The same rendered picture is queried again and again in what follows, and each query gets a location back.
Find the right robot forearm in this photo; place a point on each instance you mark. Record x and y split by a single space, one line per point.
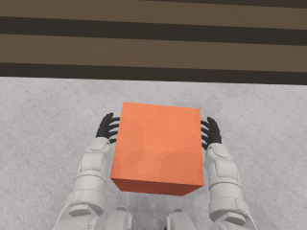
226 196

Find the right robot thigh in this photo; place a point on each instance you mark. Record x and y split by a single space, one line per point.
179 221

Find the left robot forearm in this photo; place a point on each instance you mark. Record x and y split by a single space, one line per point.
88 193

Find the left robot shin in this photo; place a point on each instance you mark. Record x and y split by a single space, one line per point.
121 208

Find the robot right upper arm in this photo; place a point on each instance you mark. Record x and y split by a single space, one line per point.
226 225

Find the carton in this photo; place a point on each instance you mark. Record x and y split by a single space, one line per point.
158 150

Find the robot right hand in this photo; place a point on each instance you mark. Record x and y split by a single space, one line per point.
214 134

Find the robot left hand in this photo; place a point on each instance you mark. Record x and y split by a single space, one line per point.
105 127

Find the robot left upper arm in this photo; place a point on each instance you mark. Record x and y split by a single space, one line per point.
86 222

